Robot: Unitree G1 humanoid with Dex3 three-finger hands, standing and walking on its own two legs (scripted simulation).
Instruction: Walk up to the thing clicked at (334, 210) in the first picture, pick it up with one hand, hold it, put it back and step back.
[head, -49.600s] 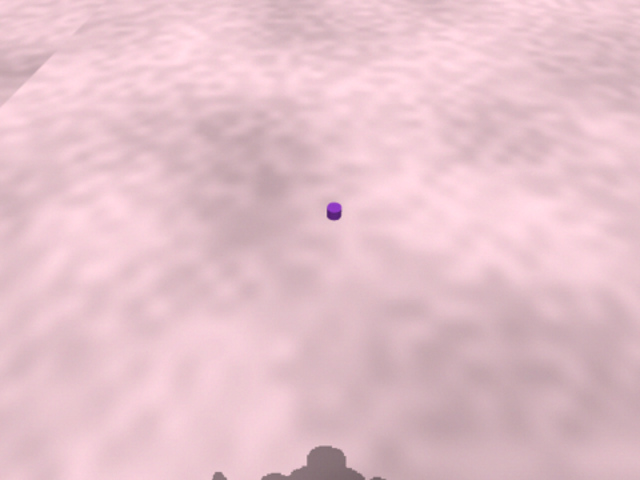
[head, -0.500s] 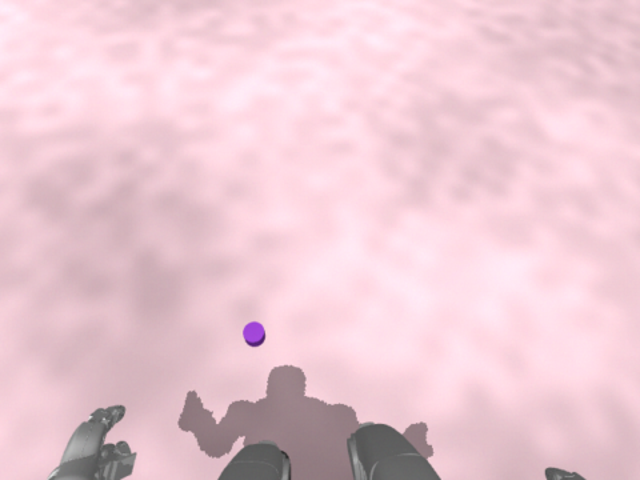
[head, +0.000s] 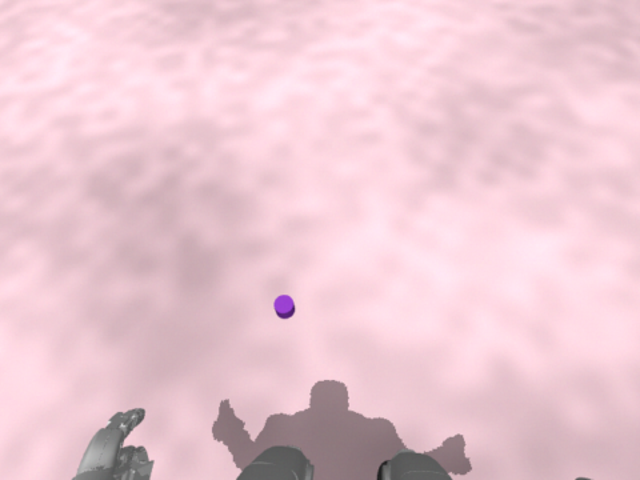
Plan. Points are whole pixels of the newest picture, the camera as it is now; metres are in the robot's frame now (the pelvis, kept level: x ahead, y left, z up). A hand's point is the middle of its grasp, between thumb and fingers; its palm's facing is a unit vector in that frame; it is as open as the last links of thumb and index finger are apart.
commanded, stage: step back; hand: left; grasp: from above
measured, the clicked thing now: (284, 306) +0.61 +0.20 -0.74
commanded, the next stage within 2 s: none
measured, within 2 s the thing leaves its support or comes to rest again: neither
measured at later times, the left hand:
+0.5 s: hand out of the picture -0.08 +0.25 -0.15, palm faces -0.07 -0.91 -0.40, open 7.4 cm
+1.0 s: hand out of the picture -0.21 +0.26 -0.14, palm faces -0.01 -0.93 -0.38, open 7.4 cm
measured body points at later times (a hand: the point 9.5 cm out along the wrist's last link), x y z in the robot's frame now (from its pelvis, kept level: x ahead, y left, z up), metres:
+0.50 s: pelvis -0.17 -0.01 -0.01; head -0.11 -0.02 +0.43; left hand -0.08 +0.30 -0.13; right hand -0.04 -0.34 -0.12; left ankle -0.05 +0.12 -0.72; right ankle -0.19 -0.13 -0.73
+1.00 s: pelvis -0.34 -0.01 +0.00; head -0.28 +0.00 +0.45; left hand -0.21 +0.31 -0.12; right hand -0.25 -0.32 -0.11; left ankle -0.28 +0.12 -0.73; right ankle -0.37 -0.14 -0.65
